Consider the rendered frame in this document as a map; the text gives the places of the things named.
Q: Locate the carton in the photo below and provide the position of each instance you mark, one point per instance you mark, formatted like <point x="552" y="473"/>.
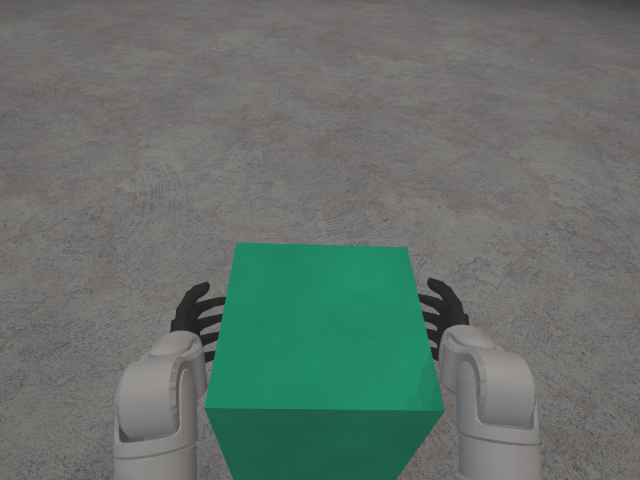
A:
<point x="323" y="368"/>

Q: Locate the robot right forearm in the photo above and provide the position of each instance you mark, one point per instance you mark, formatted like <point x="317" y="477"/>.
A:
<point x="496" y="407"/>

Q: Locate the left robot hand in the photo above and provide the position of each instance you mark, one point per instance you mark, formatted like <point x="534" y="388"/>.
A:
<point x="187" y="314"/>

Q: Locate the robot left forearm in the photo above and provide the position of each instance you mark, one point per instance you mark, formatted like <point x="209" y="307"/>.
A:
<point x="155" y="411"/>

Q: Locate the right robot hand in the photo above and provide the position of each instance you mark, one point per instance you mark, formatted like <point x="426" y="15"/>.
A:
<point x="451" y="312"/>

